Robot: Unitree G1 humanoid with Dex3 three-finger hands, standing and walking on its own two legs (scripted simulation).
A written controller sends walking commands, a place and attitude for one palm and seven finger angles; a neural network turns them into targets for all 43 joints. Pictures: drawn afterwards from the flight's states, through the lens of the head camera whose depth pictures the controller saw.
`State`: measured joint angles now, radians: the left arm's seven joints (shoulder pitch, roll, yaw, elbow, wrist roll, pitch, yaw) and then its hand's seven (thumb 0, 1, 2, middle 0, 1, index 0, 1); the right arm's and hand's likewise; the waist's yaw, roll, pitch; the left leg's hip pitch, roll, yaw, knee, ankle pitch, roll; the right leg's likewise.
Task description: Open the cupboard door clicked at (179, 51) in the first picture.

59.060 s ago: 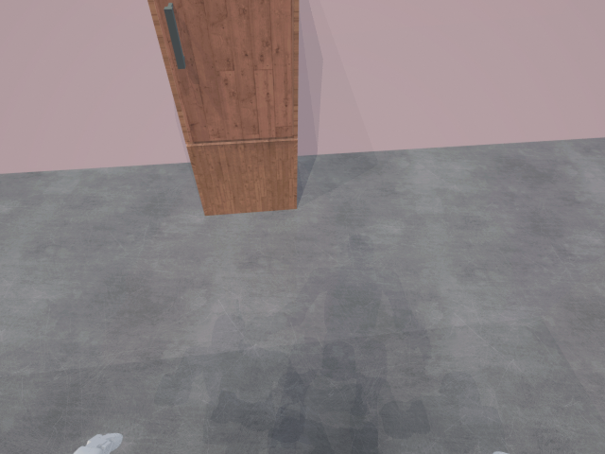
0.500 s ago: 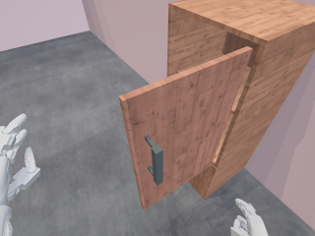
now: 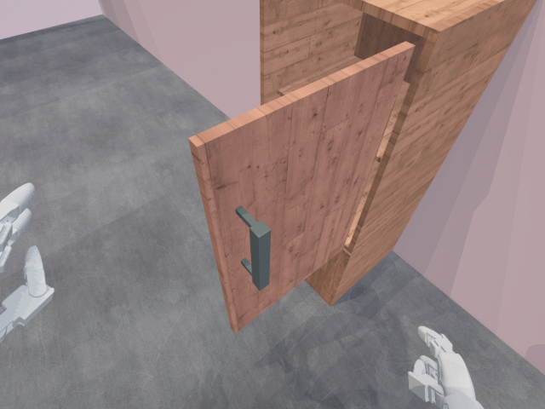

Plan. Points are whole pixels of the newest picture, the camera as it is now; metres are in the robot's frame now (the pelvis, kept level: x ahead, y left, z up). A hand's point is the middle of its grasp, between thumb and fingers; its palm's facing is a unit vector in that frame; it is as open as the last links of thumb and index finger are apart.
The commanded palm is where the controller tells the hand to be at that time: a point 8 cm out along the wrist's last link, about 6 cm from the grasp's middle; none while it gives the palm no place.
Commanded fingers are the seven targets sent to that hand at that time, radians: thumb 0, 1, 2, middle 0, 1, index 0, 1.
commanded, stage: step back with the hand held close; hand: left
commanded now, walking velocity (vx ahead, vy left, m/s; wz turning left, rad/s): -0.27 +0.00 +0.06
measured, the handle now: (252, 250) +0.34 +0.06 +0.03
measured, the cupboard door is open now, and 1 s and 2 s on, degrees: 89 89 89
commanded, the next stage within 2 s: stop stepping back and stand still in 0.78 s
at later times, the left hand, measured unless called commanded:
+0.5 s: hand out of the picture +0.06 +0.30 +0.16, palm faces +0.48 -0.76 -0.44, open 7.4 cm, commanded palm +0.01 +0.34 +0.18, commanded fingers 0.00 0.90 0.90 -0.20 -0.30 -0.20 -0.30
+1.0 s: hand out of the picture -0.08 +0.29 +0.18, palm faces +0.36 -0.79 -0.49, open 7.4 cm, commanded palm -0.12 +0.33 +0.18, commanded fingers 0.00 0.90 0.90 -0.20 -0.30 -0.20 -0.30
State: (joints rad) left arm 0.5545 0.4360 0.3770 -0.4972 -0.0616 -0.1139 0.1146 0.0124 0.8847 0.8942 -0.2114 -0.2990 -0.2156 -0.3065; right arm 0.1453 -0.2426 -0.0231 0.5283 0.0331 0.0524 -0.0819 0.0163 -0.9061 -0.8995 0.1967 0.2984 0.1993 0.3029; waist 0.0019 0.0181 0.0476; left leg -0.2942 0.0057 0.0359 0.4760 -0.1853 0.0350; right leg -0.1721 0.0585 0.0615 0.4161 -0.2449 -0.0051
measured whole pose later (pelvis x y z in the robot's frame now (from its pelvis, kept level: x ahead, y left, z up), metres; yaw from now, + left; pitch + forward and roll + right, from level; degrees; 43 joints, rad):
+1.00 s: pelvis -0.28 +0.04 -0.02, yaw -3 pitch +1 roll -2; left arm 0.60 0.51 0.47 -0.63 -0.07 -0.23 0.14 0.01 0.88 0.89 -0.21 -0.30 -0.22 -0.31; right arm 0.20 -0.18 0.02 0.67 0.00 -0.06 -0.04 0.02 -0.90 -0.90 0.20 0.30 0.20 0.30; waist 0.03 -0.03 -0.02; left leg -0.58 -0.03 0.03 0.75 -0.25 -0.02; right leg -0.07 0.07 -0.02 0.48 -0.43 -0.04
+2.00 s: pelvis -0.47 +0.03 -0.01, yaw +1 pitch -1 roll +0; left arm 0.48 0.33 0.38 -0.38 -0.01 -0.21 0.16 0.01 0.88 0.90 -0.21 -0.30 -0.21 -0.31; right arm 0.21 -0.22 -0.03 0.72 0.01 -0.08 -0.06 0.02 -0.90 -0.90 0.20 0.30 0.20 0.30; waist 0.02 0.08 0.05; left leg -0.49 0.02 0.00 1.10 -0.38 0.00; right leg -0.25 -0.01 -0.09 0.61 -0.34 -0.04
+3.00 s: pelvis -0.45 +0.05 -0.01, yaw +1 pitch -1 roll -1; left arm 0.30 0.19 0.01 0.90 0.01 0.04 0.03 -0.01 0.99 0.89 -0.21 -0.30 -0.21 -0.30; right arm 0.24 -0.22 0.02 0.98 -0.02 0.03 0.00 0.01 -0.91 -0.90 0.19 0.30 0.20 0.30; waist -0.01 -0.05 0.07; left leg -0.32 0.00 0.03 0.52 -0.19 0.02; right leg -0.18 -0.01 -0.09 0.51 -0.32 -0.01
